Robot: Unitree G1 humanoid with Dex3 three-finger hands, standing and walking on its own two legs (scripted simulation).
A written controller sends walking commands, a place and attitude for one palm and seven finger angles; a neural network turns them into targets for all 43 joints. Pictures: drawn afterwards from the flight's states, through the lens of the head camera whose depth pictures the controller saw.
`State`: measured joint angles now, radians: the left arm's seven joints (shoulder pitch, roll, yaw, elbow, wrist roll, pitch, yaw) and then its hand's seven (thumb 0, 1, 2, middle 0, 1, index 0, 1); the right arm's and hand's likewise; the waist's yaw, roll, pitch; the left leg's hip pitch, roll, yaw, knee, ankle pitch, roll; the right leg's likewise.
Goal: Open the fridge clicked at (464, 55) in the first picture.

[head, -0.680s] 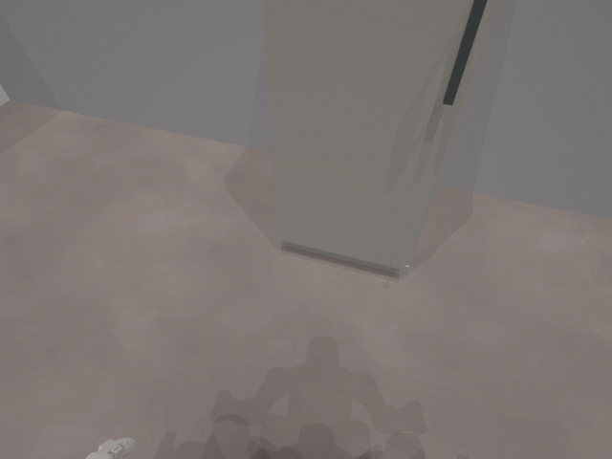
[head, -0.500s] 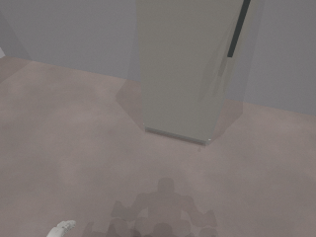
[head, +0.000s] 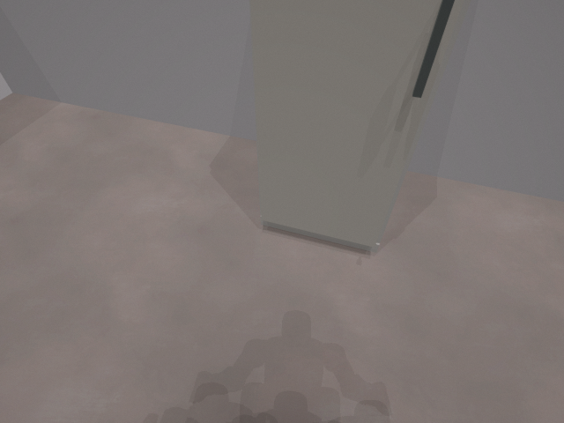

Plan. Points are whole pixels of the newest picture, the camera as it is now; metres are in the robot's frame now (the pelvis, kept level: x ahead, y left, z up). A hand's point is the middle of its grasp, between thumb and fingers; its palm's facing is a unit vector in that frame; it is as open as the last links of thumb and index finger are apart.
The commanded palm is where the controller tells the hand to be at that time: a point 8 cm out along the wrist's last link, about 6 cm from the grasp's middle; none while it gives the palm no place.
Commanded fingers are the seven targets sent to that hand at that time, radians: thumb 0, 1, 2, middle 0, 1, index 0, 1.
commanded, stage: stand and wait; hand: right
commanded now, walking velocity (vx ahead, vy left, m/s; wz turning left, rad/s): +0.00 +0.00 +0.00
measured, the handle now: (432, 45) +0.90 -0.30 +0.15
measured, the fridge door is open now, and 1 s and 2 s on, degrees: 0 0 0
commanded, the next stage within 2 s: look at it before walking up in 0.14 s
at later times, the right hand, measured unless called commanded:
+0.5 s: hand out of the picture +0.07 -0.24 -0.15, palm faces -0.05 +0.94 -0.33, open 7.4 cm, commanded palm none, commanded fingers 0.00 -0.90 -0.90 0.20 0.30 0.20 0.30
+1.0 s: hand out of the picture +0.08 -0.24 -0.15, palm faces -0.03 +0.94 -0.34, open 7.4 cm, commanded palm none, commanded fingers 0.00 -0.90 -0.90 0.20 0.30 0.20 0.30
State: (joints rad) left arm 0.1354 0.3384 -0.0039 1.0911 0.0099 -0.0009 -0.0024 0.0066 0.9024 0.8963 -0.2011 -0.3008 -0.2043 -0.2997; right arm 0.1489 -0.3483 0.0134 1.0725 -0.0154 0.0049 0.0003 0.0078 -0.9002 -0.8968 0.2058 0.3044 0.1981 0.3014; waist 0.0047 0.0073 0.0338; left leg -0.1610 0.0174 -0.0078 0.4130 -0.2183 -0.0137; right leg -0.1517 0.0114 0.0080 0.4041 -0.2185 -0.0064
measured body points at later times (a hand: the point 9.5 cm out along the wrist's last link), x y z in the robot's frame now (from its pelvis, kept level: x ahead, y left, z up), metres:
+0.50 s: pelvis -0.01 +0.01 +0.00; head -0.01 +0.01 +0.45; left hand +0.07 +0.30 -0.13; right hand +0.08 -0.29 -0.13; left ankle +0.00 +0.13 -0.74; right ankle +0.00 -0.12 -0.74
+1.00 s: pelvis +0.00 +0.01 +0.00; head +0.01 +0.01 +0.45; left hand +0.08 +0.30 -0.13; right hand +0.08 -0.29 -0.13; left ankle +0.00 +0.13 -0.74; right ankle +0.00 -0.12 -0.74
